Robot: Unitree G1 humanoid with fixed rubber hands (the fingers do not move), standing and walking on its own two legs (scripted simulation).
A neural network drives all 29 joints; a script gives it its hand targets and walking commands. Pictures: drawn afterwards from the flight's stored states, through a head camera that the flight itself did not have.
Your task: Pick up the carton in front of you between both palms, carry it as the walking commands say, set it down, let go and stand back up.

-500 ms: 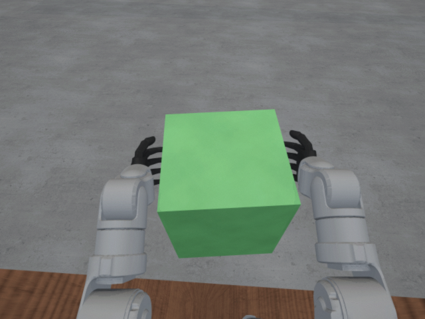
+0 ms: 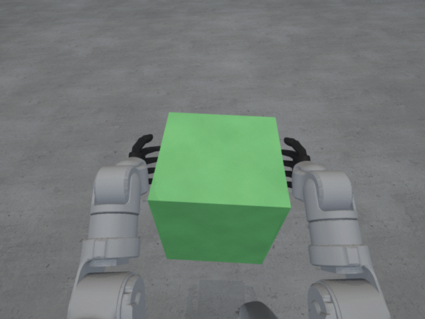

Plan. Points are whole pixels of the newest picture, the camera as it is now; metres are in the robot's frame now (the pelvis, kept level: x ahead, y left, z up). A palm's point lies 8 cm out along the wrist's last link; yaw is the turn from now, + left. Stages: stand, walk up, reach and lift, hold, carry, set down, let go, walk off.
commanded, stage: carry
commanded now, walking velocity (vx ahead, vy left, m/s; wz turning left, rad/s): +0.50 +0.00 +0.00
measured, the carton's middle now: (217, 192) +0.36 -0.03 +0.04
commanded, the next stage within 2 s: none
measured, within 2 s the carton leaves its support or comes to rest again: neither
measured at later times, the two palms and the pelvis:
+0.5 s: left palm (154, 132) +0.70 +0.14 -0.07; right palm (242, 118) +0.73 -0.16 -0.08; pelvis +0.38 -0.05 -0.11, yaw +0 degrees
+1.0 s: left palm (164, 59) +1.02 +0.10 +0.01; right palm (241, 53) +1.00 -0.20 +0.02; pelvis +0.71 -0.03 -0.08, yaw -2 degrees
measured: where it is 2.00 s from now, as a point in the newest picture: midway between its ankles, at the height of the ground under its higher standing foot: (207, 156)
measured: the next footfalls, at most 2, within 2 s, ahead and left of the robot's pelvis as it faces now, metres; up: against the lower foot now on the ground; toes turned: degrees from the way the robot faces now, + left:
right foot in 0.22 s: +0.38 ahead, -0.12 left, -0.14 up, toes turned -2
left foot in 0.64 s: +0.67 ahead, +0.06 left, -0.14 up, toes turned +5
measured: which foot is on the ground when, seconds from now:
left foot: down 0.00-0.24, up 0.26-0.62, down 0.64-1.00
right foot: up 0.00-0.20, down 0.22-0.64, up 0.66-1.00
